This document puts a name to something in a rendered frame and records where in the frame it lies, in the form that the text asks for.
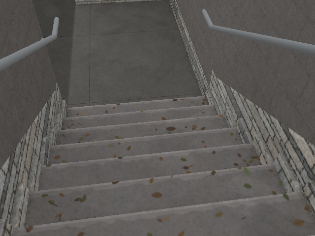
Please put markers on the stairs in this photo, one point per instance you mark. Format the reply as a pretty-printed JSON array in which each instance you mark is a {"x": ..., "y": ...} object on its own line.
[{"x": 166, "y": 167}]

